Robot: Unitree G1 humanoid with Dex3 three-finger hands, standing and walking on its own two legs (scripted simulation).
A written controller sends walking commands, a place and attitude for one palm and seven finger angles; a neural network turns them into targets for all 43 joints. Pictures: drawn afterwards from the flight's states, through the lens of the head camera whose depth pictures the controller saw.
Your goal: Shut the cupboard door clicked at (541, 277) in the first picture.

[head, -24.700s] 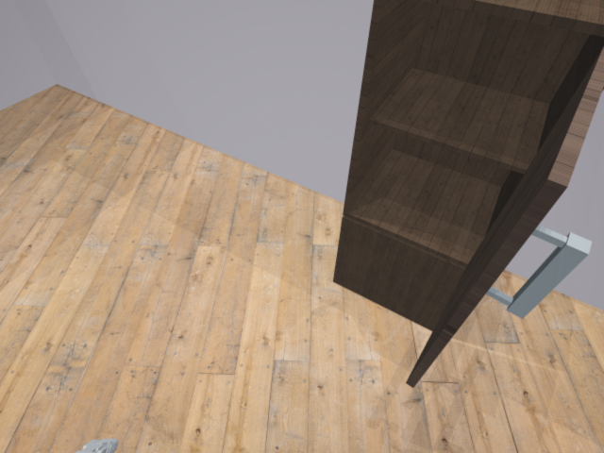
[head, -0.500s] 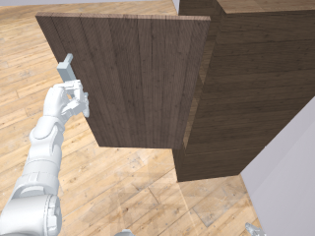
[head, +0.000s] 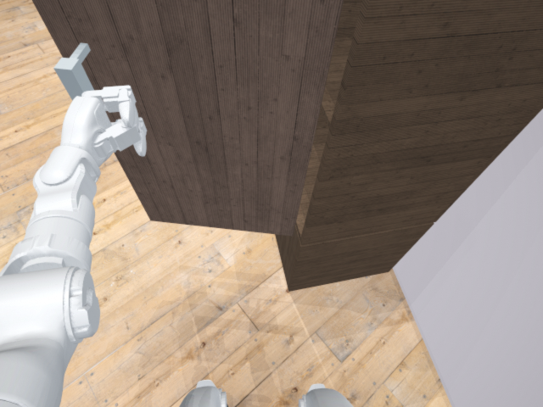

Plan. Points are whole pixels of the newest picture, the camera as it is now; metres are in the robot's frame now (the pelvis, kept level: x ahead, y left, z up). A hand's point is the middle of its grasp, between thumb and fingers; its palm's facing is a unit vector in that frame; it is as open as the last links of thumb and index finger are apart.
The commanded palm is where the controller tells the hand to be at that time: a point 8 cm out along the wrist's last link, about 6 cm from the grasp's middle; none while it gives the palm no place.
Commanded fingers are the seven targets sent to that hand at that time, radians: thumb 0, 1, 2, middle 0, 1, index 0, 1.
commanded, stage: push the door shut along its arc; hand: left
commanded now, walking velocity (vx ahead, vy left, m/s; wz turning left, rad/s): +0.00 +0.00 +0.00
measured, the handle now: (97, 101) +0.55 +0.23 +0.12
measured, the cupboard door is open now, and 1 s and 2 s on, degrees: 72 58 51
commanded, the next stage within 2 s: pull the fist back off the door in 1.04 s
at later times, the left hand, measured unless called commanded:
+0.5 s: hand (158, 105) +0.53 +0.14 +0.12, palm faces -0.29 -0.96 +0.00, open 3.1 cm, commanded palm +0.54 +0.18 +0.12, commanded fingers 0.00 0.90 0.90 -1.30 -1.50 -1.30 -1.50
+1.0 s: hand (176, 86) +0.57 +0.12 +0.12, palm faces -0.36 -0.93 -0.01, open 3.3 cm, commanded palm +0.60 +0.14 +0.12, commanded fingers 0.00 0.90 0.90 -1.30 -1.50 -1.30 -1.50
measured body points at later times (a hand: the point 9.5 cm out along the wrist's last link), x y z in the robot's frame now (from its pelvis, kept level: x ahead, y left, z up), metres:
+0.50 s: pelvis +0.01 +0.00 -0.01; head +0.12 +0.00 +0.43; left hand +0.54 +0.19 +0.13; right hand -0.02 -0.28 -0.12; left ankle +0.04 +0.12 -0.69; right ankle +0.00 -0.13 -0.69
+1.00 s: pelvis +0.00 +0.01 -0.03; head +0.16 +0.02 +0.39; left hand +0.59 +0.17 +0.13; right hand -0.04 -0.27 -0.13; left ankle +0.04 +0.12 -0.69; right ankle +0.00 -0.13 -0.69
